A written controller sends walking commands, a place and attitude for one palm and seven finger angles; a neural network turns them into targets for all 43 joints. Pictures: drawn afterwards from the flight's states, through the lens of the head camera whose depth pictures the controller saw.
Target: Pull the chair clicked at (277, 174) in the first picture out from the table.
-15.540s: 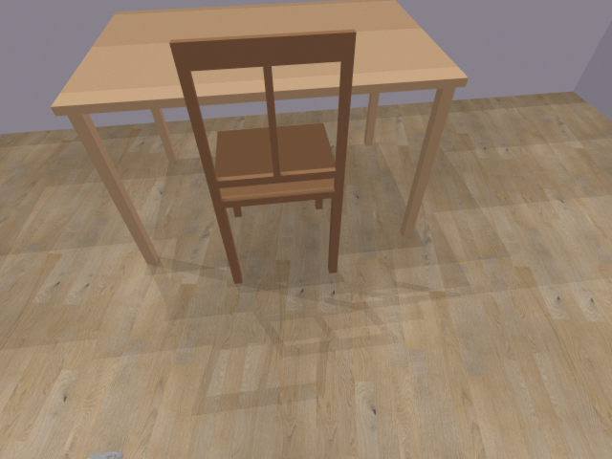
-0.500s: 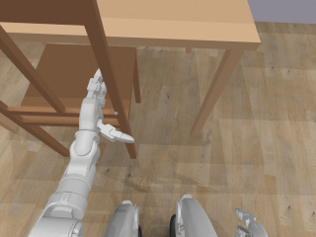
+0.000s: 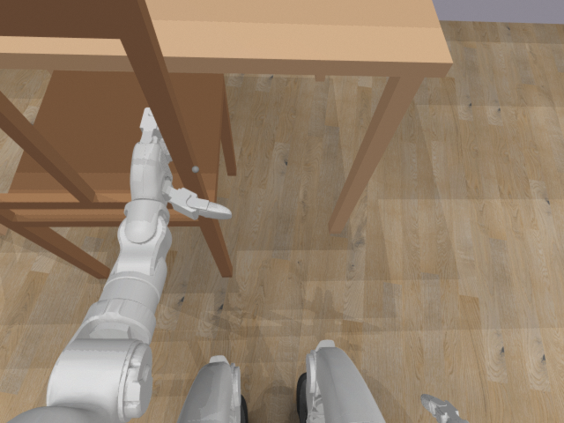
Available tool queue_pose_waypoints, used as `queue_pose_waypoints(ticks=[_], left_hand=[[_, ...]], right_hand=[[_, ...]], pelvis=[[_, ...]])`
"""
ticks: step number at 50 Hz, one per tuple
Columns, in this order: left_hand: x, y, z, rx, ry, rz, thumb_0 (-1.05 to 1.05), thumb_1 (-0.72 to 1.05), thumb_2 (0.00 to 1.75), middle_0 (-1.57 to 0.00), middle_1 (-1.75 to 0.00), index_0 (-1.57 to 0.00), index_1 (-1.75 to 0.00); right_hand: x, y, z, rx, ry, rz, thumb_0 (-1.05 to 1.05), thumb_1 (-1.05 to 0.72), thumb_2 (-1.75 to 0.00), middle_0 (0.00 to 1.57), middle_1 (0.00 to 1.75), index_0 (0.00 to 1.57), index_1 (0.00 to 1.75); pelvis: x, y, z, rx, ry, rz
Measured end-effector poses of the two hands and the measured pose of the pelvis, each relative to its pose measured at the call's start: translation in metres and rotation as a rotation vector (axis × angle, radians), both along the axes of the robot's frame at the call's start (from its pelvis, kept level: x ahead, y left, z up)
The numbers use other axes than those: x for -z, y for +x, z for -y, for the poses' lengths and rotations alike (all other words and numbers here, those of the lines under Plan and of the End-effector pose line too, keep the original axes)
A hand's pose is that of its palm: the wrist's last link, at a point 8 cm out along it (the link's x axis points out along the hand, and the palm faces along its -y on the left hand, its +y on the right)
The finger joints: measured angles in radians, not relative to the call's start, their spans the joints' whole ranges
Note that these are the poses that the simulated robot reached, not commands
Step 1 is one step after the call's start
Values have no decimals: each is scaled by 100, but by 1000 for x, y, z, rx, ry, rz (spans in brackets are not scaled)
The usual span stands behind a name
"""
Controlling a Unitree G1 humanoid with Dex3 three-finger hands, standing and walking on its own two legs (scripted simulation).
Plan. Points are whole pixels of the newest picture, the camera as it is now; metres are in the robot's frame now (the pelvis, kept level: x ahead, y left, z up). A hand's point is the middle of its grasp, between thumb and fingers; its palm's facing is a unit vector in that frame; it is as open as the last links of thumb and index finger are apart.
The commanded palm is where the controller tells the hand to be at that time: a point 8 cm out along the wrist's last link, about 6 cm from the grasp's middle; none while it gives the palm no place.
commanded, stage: push the fingers through the gap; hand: left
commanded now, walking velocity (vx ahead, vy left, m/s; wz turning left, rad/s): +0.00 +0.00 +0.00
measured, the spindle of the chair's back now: (30, 140) +0.50 +0.32 +0.05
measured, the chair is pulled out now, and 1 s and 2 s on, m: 0.00 0.00 0.01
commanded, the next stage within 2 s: hook a spindle and tug to test in 0.52 s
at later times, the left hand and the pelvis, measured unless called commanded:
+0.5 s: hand (191, 163) +0.47 +0.11 +0.02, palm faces -0.03 -1.00 -0.02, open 16.9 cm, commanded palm +0.44 +0.16 +0.03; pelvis +0.00 +0.00 +0.00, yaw -1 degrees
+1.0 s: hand (195, 164) +0.47 +0.10 +0.03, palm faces -0.04 -1.00 -0.02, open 15.2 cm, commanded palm +0.44 +0.15 +0.03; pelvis +0.00 +0.01 +0.00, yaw +0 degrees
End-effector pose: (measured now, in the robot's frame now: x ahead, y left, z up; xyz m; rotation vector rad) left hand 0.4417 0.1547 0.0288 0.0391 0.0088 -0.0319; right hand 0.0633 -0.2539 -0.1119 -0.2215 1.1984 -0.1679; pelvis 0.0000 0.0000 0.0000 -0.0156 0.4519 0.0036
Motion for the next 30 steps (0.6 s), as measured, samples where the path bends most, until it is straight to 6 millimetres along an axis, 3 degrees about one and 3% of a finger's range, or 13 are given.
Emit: queue_pose_waypoints(ticks=[14, 30], left_hand=[[1, 19, -3, -10, -8, 2, -1, -50, 30, -6, -8, -6, -8], [0, 10, -7, -4, -17, 14, -1, -50, 30, -6, -8, -6, -8]], right_hand=[[3, -15, -1, 19, -4, -53, 0, -91, -89, 20, 30, 20, 30], [-2, -13, -5, 19, -3, -53, 0, -91, -89, 20, 30, 20, 30]], pelvis=[[3, -1, -1, 6, -4, -17], [0, 0, -6, 5, -10, -7]])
